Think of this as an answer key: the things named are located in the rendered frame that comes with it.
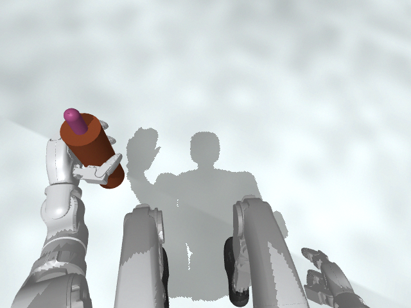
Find left robot arm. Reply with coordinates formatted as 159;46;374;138
11;183;92;308

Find right robot arm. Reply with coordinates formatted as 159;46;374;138
333;293;370;308

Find bottle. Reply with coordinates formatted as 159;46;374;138
60;108;125;189

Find right robot hand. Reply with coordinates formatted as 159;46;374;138
301;248;354;308

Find left robot hand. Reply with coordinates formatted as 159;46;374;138
46;120;123;186

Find right robot foot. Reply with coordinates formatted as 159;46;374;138
224;237;249;307

